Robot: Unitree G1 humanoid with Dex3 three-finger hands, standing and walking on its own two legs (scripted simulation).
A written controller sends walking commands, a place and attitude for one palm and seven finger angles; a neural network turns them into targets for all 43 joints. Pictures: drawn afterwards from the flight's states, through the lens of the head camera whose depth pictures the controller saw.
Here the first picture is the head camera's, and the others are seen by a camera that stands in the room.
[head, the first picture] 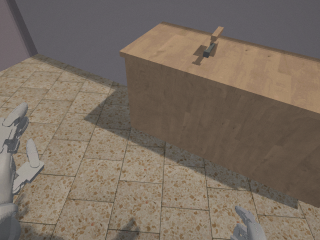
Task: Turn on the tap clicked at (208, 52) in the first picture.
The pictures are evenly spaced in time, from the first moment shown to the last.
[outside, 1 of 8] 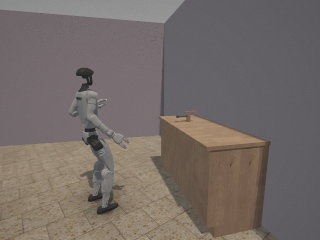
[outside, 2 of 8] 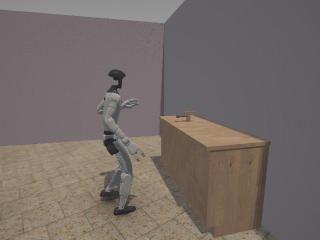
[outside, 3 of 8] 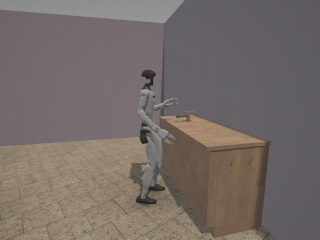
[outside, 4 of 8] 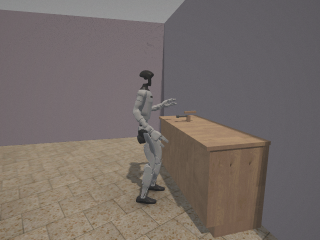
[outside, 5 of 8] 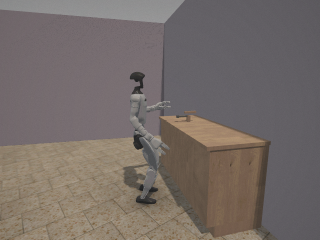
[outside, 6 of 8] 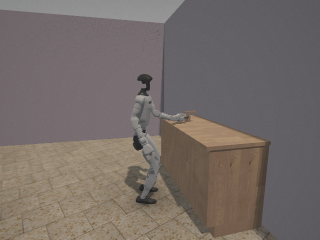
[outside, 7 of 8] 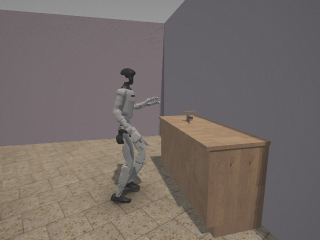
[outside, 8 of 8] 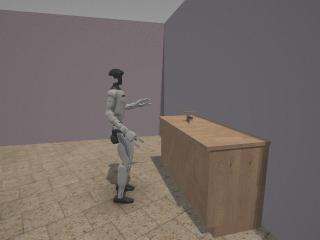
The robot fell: no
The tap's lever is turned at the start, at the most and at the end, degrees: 0 81 81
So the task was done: yes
